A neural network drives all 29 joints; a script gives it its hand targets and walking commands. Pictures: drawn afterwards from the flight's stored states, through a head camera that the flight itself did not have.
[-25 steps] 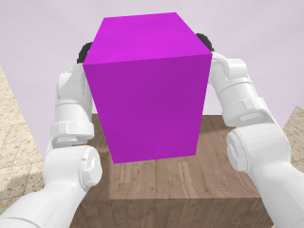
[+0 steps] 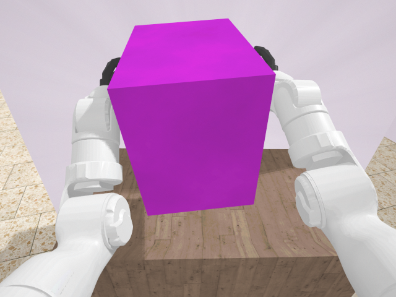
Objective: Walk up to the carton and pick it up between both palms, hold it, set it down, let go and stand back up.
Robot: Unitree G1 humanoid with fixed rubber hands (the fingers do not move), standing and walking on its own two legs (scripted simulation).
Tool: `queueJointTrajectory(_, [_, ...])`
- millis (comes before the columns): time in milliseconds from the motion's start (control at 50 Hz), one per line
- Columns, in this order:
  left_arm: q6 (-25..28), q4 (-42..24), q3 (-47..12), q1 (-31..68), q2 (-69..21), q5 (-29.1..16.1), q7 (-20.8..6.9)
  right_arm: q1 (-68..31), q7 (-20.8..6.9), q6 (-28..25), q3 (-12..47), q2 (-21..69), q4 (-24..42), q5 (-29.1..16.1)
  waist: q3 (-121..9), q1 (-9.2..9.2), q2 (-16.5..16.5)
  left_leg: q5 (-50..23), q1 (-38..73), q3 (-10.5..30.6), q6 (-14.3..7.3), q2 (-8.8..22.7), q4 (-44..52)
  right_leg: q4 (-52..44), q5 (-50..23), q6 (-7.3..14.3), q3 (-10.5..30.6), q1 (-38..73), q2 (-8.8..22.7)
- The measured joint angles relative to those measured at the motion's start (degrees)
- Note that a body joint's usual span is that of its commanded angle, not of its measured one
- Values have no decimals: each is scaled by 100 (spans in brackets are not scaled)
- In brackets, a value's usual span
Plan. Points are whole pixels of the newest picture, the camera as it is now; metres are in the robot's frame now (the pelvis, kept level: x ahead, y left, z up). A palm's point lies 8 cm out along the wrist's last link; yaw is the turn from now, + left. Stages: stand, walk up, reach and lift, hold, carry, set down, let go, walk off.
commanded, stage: hold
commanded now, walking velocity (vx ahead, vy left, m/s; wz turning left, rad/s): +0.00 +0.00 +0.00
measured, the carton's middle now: (190, 109) +0.37 +0.00 +0.26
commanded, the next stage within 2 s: set down in 1.62 s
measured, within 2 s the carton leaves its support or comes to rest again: neither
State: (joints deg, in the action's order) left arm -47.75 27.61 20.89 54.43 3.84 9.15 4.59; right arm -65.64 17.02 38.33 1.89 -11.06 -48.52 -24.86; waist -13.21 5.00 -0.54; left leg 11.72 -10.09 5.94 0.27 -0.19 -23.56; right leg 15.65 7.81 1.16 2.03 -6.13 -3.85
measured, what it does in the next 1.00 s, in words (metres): stands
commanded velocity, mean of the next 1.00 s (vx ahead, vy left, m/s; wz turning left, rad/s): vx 0.00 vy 0.00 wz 0.00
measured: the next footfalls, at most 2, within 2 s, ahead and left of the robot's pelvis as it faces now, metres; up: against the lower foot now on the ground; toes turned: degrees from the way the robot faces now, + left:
none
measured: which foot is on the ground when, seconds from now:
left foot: down 0.00-1.00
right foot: down 0.00-1.00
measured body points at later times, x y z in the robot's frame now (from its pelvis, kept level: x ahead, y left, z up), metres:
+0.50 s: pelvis +0.00 +0.00 +0.00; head -0.10 +0.02 +0.44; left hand +0.39 +0.15 +0.29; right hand +0.38 -0.14 +0.32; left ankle +0.01 +0.12 -0.75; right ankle +0.01 -0.11 -0.75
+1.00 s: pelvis +0.00 +0.00 +0.00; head -0.10 +0.02 +0.44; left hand +0.39 +0.15 +0.30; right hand +0.38 -0.14 +0.32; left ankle +0.01 +0.12 -0.75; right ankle +0.01 -0.11 -0.75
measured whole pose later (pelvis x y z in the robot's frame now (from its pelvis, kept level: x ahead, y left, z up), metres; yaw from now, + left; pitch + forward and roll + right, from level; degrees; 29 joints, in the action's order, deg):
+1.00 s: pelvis +0.00 +0.00 +0.00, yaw +0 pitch -1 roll -2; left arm -47.2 29.3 21.0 55.8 4.5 9.0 4.4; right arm -66.7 16.8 37.8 2.3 -11.2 -49.6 -24.6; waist -13.3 4.7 -0.3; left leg 11.4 -10.5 6.1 0.5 -0.1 -23.3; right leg 15.4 7.5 1.3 2.0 -6.4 -4.0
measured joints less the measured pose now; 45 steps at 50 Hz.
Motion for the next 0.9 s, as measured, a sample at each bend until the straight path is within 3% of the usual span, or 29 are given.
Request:
queueJointTrajectory(300, [15,106,9,80,32,3,-2,-74,-22,-44,20,-8,-127,-2,-18,-34,32,4,-14,2,7,9,2,-19,-5,7,2,-6,-9])
queueJointTrajectory(580, [-55,-177,-26,-123,-43,28,9,82,1,-5,113,-25,84,-84,-6,-1,-4,40,53,9,5,12,-22,-15,20,7,0,71,-15])
queueJointTrajectory(900, [32,201,87,168,31,15,-11,-118,-22,-21,-30,1,-155,50,-11,-41,22,-36,3,1,18,9,46,-7,-19,16,8,-15,-9])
